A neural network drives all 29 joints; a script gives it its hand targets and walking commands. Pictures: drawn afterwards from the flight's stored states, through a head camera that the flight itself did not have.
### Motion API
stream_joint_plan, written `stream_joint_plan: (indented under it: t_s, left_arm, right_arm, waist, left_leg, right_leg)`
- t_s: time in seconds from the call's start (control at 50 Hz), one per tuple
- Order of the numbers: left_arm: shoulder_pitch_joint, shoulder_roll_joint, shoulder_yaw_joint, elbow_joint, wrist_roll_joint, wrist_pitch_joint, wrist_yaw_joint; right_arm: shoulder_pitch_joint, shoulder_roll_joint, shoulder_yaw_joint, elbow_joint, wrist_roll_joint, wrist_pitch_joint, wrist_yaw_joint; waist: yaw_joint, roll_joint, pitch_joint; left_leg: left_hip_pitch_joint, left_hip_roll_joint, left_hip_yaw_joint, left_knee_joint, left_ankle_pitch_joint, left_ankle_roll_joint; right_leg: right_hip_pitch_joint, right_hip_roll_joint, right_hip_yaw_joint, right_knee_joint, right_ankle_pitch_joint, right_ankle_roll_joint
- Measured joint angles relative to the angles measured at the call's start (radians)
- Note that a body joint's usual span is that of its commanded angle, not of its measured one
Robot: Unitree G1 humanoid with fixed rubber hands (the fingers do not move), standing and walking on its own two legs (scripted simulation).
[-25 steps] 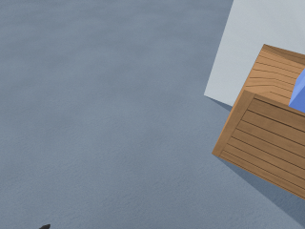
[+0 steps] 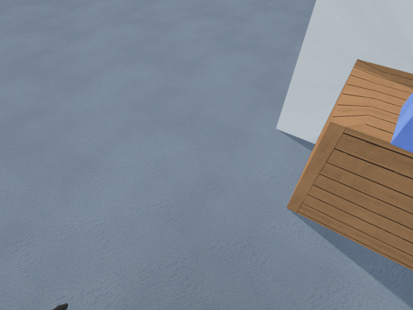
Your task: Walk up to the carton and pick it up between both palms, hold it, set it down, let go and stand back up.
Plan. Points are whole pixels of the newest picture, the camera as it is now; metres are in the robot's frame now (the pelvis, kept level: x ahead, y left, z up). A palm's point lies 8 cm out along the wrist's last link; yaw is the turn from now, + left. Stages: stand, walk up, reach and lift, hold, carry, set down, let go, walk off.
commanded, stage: stand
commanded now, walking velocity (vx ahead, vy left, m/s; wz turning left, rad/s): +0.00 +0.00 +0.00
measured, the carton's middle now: out of the picture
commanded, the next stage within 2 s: none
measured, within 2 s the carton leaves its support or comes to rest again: neither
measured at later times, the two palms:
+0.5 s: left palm out of the picture +0.09 +0.31 -0.10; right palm out of the picture +0.07 -0.29 -0.11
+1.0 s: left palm out of the picture +0.09 +0.31 -0.10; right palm out of the picture +0.07 -0.29 -0.11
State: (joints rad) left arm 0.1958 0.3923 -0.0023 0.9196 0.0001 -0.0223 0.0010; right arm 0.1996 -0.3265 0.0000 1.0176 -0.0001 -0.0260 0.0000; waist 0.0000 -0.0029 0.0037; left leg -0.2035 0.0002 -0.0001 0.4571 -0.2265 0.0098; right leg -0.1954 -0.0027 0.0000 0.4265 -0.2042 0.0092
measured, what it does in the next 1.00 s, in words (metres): stands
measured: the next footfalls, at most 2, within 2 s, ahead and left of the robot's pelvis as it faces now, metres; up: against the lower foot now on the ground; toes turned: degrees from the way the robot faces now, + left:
none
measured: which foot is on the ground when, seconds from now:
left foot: down 0.00-1.00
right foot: down 0.00-1.00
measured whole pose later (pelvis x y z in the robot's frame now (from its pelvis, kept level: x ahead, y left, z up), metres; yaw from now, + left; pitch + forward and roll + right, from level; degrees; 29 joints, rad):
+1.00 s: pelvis +0.01 +0.00 +0.00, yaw +0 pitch -1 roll +0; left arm 0.19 0.39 0.00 0.93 0.00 -0.02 0.00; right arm 0.20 -0.33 0.00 1.02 0.00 -0.03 0.00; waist 0.00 0.00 0.00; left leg -0.19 0.00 0.00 0.44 -0.23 0.01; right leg -0.19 0.00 0.00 0.41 -0.20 0.01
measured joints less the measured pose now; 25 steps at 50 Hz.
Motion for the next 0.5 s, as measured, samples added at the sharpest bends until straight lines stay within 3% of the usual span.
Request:
stream_joint_plan:
  t_s: [0.5]
  left_arm:
    - [-0.003,0.001,0.0,0.006,0.0,0.0,0.0]
  right_arm:
    - [-0.001,0.0,0.0,0.002,0.0,0.0,0.0]
  waist:
    - [0.0,0.0,0.0]
  left_leg:
    - [0.008,0.0,0.0,-0.01,0.0,0.0]
  right_leg:
    - [0.009,0.0,0.0,-0.012,0.001,0.0]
